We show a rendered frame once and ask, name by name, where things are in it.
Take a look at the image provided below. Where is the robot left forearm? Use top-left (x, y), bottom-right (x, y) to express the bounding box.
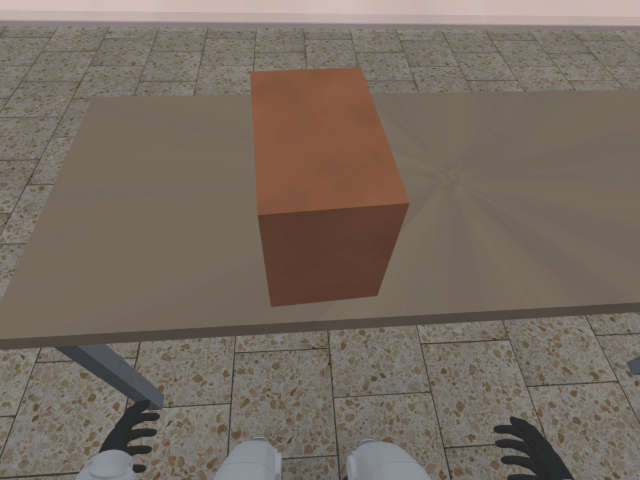
top-left (75, 450), bottom-right (136, 480)

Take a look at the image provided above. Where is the table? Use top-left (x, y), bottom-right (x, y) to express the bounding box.
top-left (0, 90), bottom-right (640, 411)

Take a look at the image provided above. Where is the right robot shin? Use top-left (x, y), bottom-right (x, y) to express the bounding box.
top-left (358, 439), bottom-right (376, 448)

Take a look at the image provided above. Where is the carton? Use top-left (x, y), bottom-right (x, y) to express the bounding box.
top-left (250, 67), bottom-right (410, 307)

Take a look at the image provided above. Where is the robot right thigh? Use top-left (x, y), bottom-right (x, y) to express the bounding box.
top-left (347, 442), bottom-right (431, 480)

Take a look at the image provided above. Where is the robot right hand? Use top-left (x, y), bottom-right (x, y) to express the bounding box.
top-left (493, 416), bottom-right (575, 480)

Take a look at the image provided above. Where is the robot left hand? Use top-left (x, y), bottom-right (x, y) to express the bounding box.
top-left (98, 399), bottom-right (160, 473)

